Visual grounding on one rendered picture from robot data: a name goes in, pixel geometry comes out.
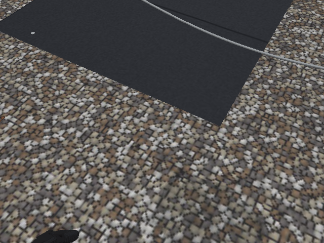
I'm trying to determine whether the robot left hand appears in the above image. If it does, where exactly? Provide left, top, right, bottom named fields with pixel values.
left=31, top=230, right=79, bottom=243

